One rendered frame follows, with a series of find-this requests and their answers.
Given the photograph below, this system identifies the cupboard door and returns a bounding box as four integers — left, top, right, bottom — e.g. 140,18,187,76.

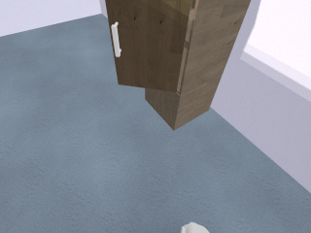
105,0,191,92

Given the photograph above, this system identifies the handle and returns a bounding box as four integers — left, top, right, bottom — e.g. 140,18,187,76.
111,22,121,57

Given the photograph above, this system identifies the right robot thigh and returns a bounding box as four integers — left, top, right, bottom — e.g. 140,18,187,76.
181,223,209,233

